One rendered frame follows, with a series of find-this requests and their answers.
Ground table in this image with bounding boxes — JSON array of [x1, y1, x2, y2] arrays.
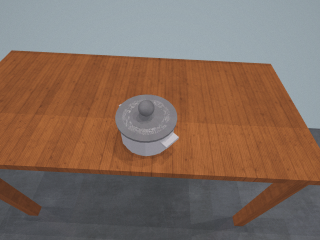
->
[[0, 50, 320, 226]]

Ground lid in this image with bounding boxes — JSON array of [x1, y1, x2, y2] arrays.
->
[[115, 94, 178, 143]]

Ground pot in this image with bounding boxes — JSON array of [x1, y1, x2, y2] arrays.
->
[[119, 104, 179, 156]]

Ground knob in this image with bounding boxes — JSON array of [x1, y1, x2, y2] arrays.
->
[[138, 100, 155, 117]]

